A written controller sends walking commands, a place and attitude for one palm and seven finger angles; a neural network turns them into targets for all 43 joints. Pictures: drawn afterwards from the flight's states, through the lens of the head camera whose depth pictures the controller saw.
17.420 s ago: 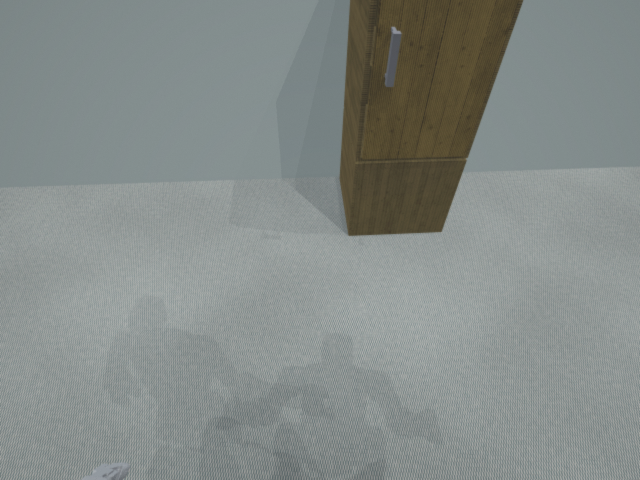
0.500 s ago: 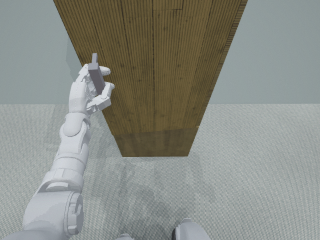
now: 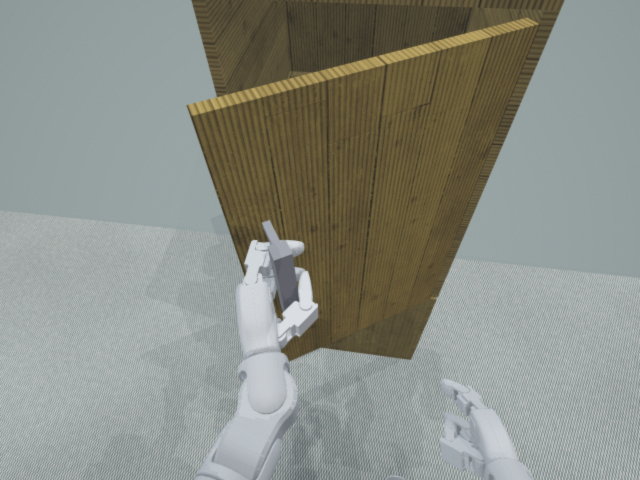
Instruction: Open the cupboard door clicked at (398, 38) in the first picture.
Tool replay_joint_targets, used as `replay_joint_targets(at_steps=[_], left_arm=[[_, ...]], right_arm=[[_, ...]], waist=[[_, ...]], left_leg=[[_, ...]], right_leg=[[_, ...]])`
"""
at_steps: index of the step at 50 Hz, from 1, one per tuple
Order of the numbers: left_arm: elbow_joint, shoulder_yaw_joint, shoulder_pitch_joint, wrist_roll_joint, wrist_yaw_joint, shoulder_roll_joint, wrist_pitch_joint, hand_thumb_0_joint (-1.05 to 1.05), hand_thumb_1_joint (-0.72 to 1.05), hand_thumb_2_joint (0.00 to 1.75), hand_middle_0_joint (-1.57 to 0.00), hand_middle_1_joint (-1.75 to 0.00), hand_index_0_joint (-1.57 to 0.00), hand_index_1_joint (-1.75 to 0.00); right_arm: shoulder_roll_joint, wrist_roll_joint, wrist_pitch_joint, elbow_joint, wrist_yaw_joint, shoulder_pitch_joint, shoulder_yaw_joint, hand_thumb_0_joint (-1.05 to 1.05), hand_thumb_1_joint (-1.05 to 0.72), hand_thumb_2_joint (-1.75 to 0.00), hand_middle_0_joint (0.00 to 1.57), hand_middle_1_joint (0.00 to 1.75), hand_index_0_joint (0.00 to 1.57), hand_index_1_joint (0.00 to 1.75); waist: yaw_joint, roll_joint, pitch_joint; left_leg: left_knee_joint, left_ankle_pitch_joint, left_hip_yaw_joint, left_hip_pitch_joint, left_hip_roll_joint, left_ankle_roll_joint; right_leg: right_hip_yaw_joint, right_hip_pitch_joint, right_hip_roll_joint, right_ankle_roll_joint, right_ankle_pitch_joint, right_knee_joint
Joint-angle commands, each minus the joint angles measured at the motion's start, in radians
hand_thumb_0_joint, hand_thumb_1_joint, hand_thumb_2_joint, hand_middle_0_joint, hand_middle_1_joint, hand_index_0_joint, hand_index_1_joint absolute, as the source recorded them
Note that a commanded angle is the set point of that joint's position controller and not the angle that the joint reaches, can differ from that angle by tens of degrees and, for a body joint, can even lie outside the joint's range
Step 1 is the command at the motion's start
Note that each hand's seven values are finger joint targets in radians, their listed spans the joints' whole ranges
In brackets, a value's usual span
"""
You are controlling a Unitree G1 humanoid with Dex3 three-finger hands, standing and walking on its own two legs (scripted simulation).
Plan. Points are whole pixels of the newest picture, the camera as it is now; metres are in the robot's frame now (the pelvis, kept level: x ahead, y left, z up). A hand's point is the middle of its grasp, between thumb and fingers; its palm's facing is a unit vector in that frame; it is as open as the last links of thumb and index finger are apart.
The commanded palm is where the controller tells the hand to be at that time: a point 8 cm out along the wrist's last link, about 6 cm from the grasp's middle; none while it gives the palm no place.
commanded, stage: pull the door open along its arc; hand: left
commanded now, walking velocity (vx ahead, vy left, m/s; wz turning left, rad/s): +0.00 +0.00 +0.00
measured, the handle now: (280, 272) +0.36 +0.07 +0.06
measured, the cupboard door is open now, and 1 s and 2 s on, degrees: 33 40 40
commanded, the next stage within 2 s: open thumb and fingers to let go in 0.24 s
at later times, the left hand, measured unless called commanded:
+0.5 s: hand (321, 330) +0.28 +0.02 +0.07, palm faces +0.27 -0.96 -0.05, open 6.8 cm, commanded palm +0.22 +0.06 +0.06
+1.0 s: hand (300, 345) +0.26 +0.04 +0.07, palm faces +0.27 -0.96 -0.01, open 14.2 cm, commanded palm +0.22 +0.06 +0.06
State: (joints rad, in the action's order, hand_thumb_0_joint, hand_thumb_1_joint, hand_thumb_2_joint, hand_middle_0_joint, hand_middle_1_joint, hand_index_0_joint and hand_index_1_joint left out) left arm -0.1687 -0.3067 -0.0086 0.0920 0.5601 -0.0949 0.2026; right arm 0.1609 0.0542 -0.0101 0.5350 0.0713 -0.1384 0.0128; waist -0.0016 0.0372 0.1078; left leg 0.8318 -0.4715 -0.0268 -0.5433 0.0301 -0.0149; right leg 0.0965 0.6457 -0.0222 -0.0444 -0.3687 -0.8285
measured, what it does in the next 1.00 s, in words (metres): stands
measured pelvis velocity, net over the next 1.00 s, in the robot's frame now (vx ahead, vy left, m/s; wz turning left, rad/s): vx -0.03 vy -0.02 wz -0.02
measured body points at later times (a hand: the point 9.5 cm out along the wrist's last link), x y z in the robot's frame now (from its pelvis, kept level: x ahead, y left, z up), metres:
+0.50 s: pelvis +0.00 -0.04 +0.00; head +0.04 -0.08 +0.44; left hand +0.26 +0.07 +0.07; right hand +0.18 -0.27 -0.11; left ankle -0.03 +0.14 -0.70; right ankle +0.02 -0.09 -0.70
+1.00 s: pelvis -0.03 -0.02 -0.01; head +0.00 -0.04 +0.44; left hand +0.24 +0.09 +0.07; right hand +0.15 -0.23 -0.10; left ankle -0.03 +0.14 -0.70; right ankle +0.02 -0.09 -0.70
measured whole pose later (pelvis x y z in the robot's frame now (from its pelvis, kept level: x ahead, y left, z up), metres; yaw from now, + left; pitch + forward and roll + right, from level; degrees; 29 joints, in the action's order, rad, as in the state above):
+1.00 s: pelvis -0.03 -0.02 -0.01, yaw -1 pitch +8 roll +1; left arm -0.02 -0.27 0.15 0.08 0.54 -0.07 0.21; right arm 0.19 0.05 0.06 0.54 0.01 -0.19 0.01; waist 0.00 0.04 0.11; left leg 0.89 -0.47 0.08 -0.57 -0.01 -0.05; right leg 0.08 0.69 0.00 -0.07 -0.36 -0.90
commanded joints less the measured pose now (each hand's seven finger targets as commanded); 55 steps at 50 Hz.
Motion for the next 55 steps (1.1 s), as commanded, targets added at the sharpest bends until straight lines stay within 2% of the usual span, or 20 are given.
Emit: replay_joint_targets(at_steps=[1,6,9,13,16,17,20,22,26,29,32,34,37,39,44,46,48,51,54,55], left_arm=[[0.384,-0.092,0.104,-0.018,-0.020,-0.240,0.025,0.00,0.90,0.90,-0.40,-1.35,-0.40,-1.35],[0.553,-0.115,0.400,-0.039,-0.057,-0.239,-0.022,0.00,0.90,0.90,-0.40,-1.35,-0.40,-1.35],[0.625,-0.123,0.512,-0.034,-0.089,-0.202,-0.044,0.00,0.90,0.90,-0.40,-1.35,-0.40,-1.35],[0.591,-0.058,0.399,-0.021,-0.081,-0.125,-0.027,0.00,0.90,0.90,-0.40,-1.35,-0.40,-1.35],[0.513,-0.012,0.286,-0.010,-0.055,-0.102,-0.007,0.00,0.90,0.90,-0.40,-1.35,-0.40,-1.35],[0.484,0.025,0.170,-0.006,-0.036,-0.071,0.006,0.00,0.90,0.90,-0.40,-1.35,-0.40,-1.35],[0.434,0.048,0.201,-0.014,-0.012,-0.095,0.032,0.00,0.69,0.81,-0.38,-1.33,-0.38,-1.33],[0.435,0.030,0.217,-0.017,-0.012,-0.119,0.045,0.00,0.55,0.75,-0.38,-1.31,-0.38,-1.31],[0.456,0.028,0.226,-0.014,-0.039,-0.089,0.064,0.00,0.27,0.63,-0.35,-1.28,-0.35,-1.28],[0.454,0.052,0.235,-0.015,-0.047,-0.060,0.077,0.00,0.06,0.54,-0.34,-1.26,-0.34,-1.26],[0.449,0.037,0.175,-0.011,-0.046,-0.069,0.091,0.00,-0.15,0.45,-0.32,-1.24,-0.32,-1.24],[0.444,0.019,0.167,-0.007,-0.052,-0.075,0.101,0.00,-0.29,0.39,-0.32,-1.22,-0.32,-1.22],[0.434,0.023,0.116,-0.005,-0.050,-0.071,0.108,0.00,-0.50,0.30,-0.30,-1.20,-0.30,-1.20],[0.428,0.006,0.090,-0.001,-0.047,-0.084,0.103,0.00,-0.50,0.30,-0.30,-1.20,-0.30,-1.20],[0.394,0.011,0.051,-0.002,-0.033,-0.086,0.090,0.00,-0.50,0.30,-0.26,-0.95,-0.26,-0.95],[0.383,-0.012,-0.003,0.003,-0.021,-0.114,0.083,0.00,-0.50,0.30,-0.24,-0.85,-0.24,-0.85],[0.362,-0.018,0.002,0.005,-0.012,-0.123,0.075,0.00,-0.50,0.30,-0.22,-0.75,-0.22,-0.75],[0.329,-0.057,-0.094,0.017,0.004,-0.165,0.061,0.00,-0.50,0.30,-0.20,-0.60,-0.20,-0.60],[0.309,-0.054,-0.100,0.020,0.018,-0.170,0.045,0.00,-0.50,0.30,-0.18,-0.45,-0.18,-0.45],[0.287,-0.063,-0.121,0.017,0.021,-0.184,0.037,0.00,-0.50,0.30,-0.17,-0.40,-0.17,-0.40]], right_arm=[[0.080,-0.015,0.036,-0.165,-0.006,0.048,-0.030,0.00,-0.90,-0.90,0.20,0.30,0.20,0.30],[0.061,-0.028,0.026,-0.192,0.014,0.086,-0.012,0.00,-0.90,-0.90,0.20,0.30,0.20,0.30],[0.060,-0.034,0.019,-0.212,0.016,0.083,-0.006,0.00,-0.90,-0.90,0.20,0.30,0.20,0.30],[0.069,-0.020,0.027,-0.214,-0.006,0.073,-0.007,0.00,-0.90,-0.90,0.20,0.30,0.20,0.30],[0.074,-0.011,0.041,-0.198,-0.026,0.062,-0.010,0.00,-0.90,-0.90,0.20,0.30,0.20,0.30],[0.078,-0.007,0.048,-0.182,-0.037,0.060,-0.011,0.00,-0.90,-0.90,0.20,0.30,0.20,0.30],[0.073,-0.001,0.065,-0.169,-0.049,0.067,-0.021,0.00,-0.90,-0.90,0.20,0.30,0.20,0.30],[0.074,0.000,0.076,-0.166,-0.053,0.057,-0.027,0.00,-0.90,-0.90,0.20,0.30,0.20,0.30],[0.088,-0.001,0.081,-0.168,-0.060,0.032,-0.035,0.00,-0.90,-0.90,0.20,0.30,0.20,0.30],[0.094,-0.001,0.084,-0.167,-0.067,0.030,-0.039,0.00,-0.90,-0.90,0.20,0.30,0.20,0.30],[0.094,0.001,0.094,-0.163,-0.070,0.033,-0.037,0.00,-0.90,-0.90,0.20,0.30,0.20,0.30],[0.100,0.001,0.103,-0.162,-0.072,0.033,-0.041,0.00,-0.90,-0.90,0.20,0.30,0.20,0.30],[0.100,0.000,0.115,-0.156,-0.077,0.025,-0.042,0.00,-0.90,-0.90,0.20,0.30,0.20,0.30],[0.103,-0.001,0.119,-0.159,-0.077,0.019,-0.042,0.00,-0.90,-0.90,0.20,0.30,0.20,0.30],[0.101,-0.005,0.127,-0.160,-0.079,0.031,-0.039,0.00,-0.90,-0.90,0.20,0.30,0.20,0.30],[0.098,-0.004,0.127,-0.159,-0.077,0.034,-0.035,0.00,-0.90,-0.90,0.20,0.30,0.20,0.30],[0.100,-0.006,0.128,-0.163,-0.074,0.039,-0.034,0.00,-0.90,-0.90,0.20,0.30,0.20,0.30],[0.104,-0.008,0.127,-0.157,-0.068,0.058,-0.030,0.00,-0.90,-0.90,0.20,0.30,0.20,0.30],[0.107,-0.008,0.122,-0.158,-0.063,0.064,-0.030,0.00,-0.90,-0.90,0.20,0.30,0.20,0.30],[0.105,-0.009,0.119,-0.153,-0.061,0.069,-0.027,0.00,-0.90,-0.90,0.20,0.30,0.20,0.30]], waist=[[0.007,-0.105,0.277],[0.028,-0.091,0.232],[0.023,-0.079,0.203],[0.003,-0.097,0.158],[-0.001,-0.127,0.149],[-0.014,-0.155,0.151],[0.014,-0.141,0.188],[0.009,-0.167,0.212],[0.000,-0.180,0.234],[0.004,-0.194,0.232],[-0.008,-0.166,0.201],[-0.016,-0.186,0.199],[-0.019,-0.162,0.213],[-0.021,-0.164,0.222],[-0.009,-0.159,0.212],[-0.019,-0.133,0.199],[-0.013,-0.159,0.183],[-0.024,-0.112,0.154],[-0.008,-0.095,0.174],[-0.015,-0.110,0.160]], left_leg=[[-0.095,0.377,0.012,0.068,-0.039,0.013],[-0.089,0.363,0.013,0.056,-0.045,0.003],[-0.087,0.344,0.012,0.061,-0.048,0.002],[-0.060,0.249,0.018,0.026,-0.067,0.005],[-0.036,0.210,0.038,-0.021,-0.077,0.005],[-0.021,0.183,0.047,-0.048,-0.081,0.006],[-0.017,0.157,0.051,-0.067,-0.084,0.004],[-0.015,0.161,0.053,-0.073,-0.082,0.003],[-0.016,0.175,0.055,-0.104,-0.078,0.006],[-0.017,0.155,0.060,-0.124,-0.077,0.007],[-0.012,0.122,0.058,-0.119,-0.077,0.013],[-0.006,0.120,0.063,-0.116,-0.074,0.017],[-0.001,0.122,0.058,-0.115,-0.074,0.017],[-0.005,0.128,0.057,-0.106,-0.076,0.020],[-0.013,0.108,0.051,-0.105,-0.079,0.022],[-0.018,0.104,0.047,-0.088,-0.079,0.025],[-0.026,0.095,0.048,-0.089,-0.078,0.025],[-0.041,0.065,0.052,-0.067,-0.076,0.027],[-0.057,0.079,0.058,-0.059,-0.074,0.025],[-0.060,0.070,0.059,-0.060,-0.073,0.025]], right_leg=[[-0.031,-0.364,0.007,0.008,0.439,0.107],[-0.042,-0.406,-0.005,0.013,0.512,0.121],[-0.064,-0.418,-0.015,0.016,0.537,0.139],[-0.126,-0.368,-0.032,0.039,0.428,0.177],[-0.163,-0.347,-0.044,0.046,0.379,0.181],[-0.181,-0.327,-0.052,0.053,0.338,0.184],[-0.204,-0.336,-0.061,0.051,0.275,0.190],[-0.211,-0.354,-0.065,0.057,0.300,0.188],[-0.228,-0.395,-0.077,0.068,0.388,0.169],[-0.244,-0.402,-0.080,0.068,0.356,0.179],[-0.240,-0.339,-0.078,0.065,0.224,0.191],[-0.234,-0.319,-0.073,0.060,0.188,0.194],[-0.232,-0.309,-0.074,0.061,0.171,0.185],[-0.201,-0.295,-0.062,0.052,0.150,0.171],[-0.181,-0.269,-0.049,0.042,0.055,0.178],[-0.158,-0.236,-0.041,0.037,0.018,0.171],[-0.142,-0.226,-0.032,0.032,-0.020,0.175],[-0.102,-0.163,-0.017,0.020,-0.087,0.158],[-0.075,-0.165,-0.002,0.009,-0.064,0.133],[-0.066,-0.154,-0.002,0.011,-0.069,0.129]])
